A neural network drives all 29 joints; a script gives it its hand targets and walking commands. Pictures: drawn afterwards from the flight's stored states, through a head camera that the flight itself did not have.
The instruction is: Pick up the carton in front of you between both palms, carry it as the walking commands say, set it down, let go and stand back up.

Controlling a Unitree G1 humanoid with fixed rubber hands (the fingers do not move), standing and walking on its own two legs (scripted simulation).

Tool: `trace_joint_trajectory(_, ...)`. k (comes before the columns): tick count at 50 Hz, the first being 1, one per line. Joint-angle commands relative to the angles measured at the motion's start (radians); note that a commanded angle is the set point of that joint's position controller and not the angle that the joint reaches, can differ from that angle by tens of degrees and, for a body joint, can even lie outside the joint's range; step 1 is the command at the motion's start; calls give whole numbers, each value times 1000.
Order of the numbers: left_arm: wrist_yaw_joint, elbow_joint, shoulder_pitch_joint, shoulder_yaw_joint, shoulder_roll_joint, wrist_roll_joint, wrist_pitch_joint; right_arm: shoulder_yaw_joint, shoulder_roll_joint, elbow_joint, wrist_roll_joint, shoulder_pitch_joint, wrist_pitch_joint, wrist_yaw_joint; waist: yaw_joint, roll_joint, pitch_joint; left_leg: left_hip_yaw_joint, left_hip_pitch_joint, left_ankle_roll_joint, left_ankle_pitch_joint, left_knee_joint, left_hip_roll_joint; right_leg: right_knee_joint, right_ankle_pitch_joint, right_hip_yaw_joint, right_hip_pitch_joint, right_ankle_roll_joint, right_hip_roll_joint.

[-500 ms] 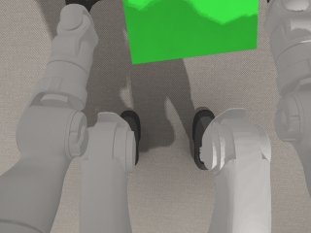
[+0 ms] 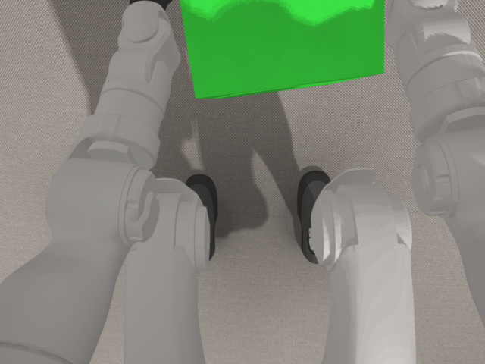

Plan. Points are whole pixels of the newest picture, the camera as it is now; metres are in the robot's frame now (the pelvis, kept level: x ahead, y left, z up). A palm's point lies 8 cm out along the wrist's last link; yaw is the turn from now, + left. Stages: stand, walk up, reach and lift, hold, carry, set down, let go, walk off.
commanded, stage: reach and lift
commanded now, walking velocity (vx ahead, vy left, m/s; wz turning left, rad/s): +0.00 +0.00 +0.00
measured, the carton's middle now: (273, 17) +0.52 -0.05 -0.25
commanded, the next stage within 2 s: none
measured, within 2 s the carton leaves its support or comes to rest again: leaves its support in 0.18 s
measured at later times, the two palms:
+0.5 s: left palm out of the picture +0.51 +0.09 -0.06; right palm out of the picture +0.51 -0.21 -0.07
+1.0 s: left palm out of the picture +0.49 +0.10 +0.10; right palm out of the picture +0.47 -0.20 +0.09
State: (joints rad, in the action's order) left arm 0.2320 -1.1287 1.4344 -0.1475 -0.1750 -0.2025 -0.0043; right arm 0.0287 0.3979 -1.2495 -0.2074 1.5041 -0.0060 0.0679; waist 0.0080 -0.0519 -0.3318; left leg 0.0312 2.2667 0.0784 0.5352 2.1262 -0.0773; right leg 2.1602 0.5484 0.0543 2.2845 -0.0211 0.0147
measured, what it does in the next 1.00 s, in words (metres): rises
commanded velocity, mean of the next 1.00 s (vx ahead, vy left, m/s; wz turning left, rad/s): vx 0.00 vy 0.00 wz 0.00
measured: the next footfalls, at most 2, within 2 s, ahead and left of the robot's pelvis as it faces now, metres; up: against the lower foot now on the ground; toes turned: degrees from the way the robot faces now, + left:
none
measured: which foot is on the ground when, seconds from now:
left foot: down 0.00-1.00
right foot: down 0.00-1.00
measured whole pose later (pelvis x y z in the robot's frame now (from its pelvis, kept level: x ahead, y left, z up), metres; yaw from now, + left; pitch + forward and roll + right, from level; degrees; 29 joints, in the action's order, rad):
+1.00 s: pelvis +0.02 +0.01 +0.15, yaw -4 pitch +40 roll +1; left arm 0.12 -0.61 0.88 -0.48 0.09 0.15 0.31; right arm -0.35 0.05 -0.71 0.16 0.93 -0.35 0.03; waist 0.00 -0.04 0.19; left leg 0.10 1.84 0.07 0.51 1.65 -0.13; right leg 1.65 0.49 0.11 1.86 -0.06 0.10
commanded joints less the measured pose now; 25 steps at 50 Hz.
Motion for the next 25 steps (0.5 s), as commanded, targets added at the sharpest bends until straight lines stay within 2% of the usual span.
trace_joint_trajectory(1,-168,118,430,134,570,48,17,114,-598,144,20,475,-9,-147,20,77,1111,-113,-521,-19,-227,-101,-67,-182,-250,-46,-559,11,46)
trace_joint_trajectory(4,-249,163,479,104,776,109,64,85,-811,188,62,485,-49,-221,33,48,1078,-129,-498,-30,-202,-86,-90,-167,-234,-67,-520,12,69)
trace_joint_trajectory(8,-293,238,487,119,929,97,104,88,-940,288,63,478,-76,-264,51,47,1168,-135,-531,-38,-286,-62,-100,-144,-319,-88,-530,21,84)
trace_joint_trajectory(12,-301,327,471,197,1067,49,135,160,-1044,460,22,494,-98,-263,66,65,1444,-149,-608,-30,-414,-51,-110,-139,-486,-111,-706,13,95)
trace_joint_trajectory(17,-294,497,456,309,1161,38,183,219,-1155,647,28,430,-160,-235,73,114,1747,-165,-642,-23,-422,-102,-119,-182,-572,-129,-940,-7,115)
trace_joint_trajectory(20,-292,567,440,337,1155,62,211,232,-1224,675,53,359,-205,-229,54,128,1738,-163,-642,-33,-340,-166,-122,-240,-479,-139,-931,-14,128)
trace_joint_trajectory(22,-294,542,411,305,1149,103,234,206,-1258,632,84,319,-235,-236,28,126,1616,-157,-612,-40,-237,-220,-122,-290,-345,-141,-844,-13,134)
trace_joint_trajectory(25,-306,447,373,212,1153,184,269,123,-1284,512,152,279,-269,-255,1,119,1394,-148,-550,-48,-86,-293,-119,-369,-144,-140,-700,-5,136)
